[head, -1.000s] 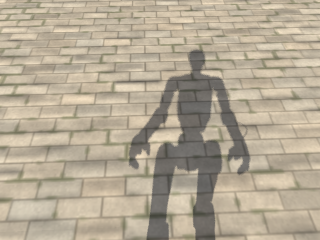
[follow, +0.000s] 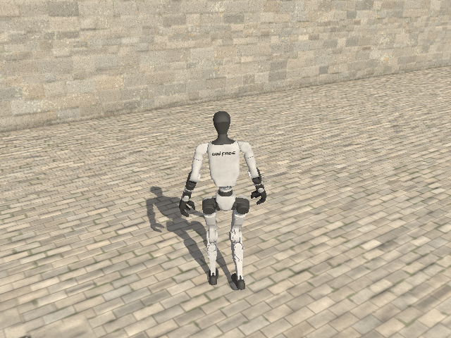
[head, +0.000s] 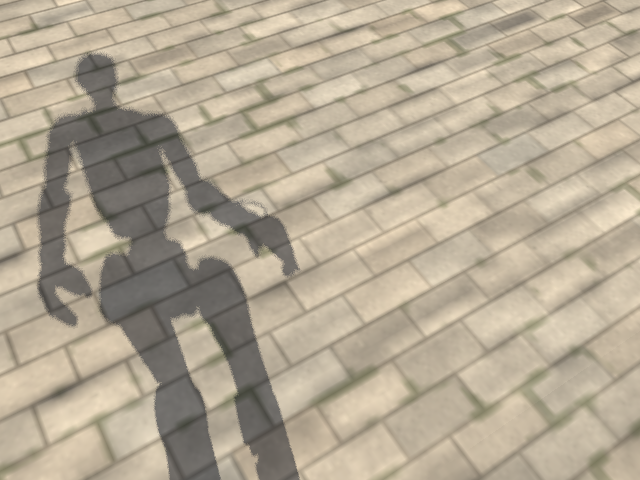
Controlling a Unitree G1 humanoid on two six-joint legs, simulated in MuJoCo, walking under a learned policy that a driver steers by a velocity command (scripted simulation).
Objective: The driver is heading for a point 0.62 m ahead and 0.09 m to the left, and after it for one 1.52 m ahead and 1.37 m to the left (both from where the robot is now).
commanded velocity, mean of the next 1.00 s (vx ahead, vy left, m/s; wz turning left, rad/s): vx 0.27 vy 0.00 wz -0.06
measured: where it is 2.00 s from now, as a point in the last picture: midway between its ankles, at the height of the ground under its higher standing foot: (315, 317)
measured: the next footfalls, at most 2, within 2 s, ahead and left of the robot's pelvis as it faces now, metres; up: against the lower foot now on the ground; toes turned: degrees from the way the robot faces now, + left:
right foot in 0.28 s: +0.04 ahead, -0.12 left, +0.00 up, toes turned +4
left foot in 0.60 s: +0.15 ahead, +0.12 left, +0.00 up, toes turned +2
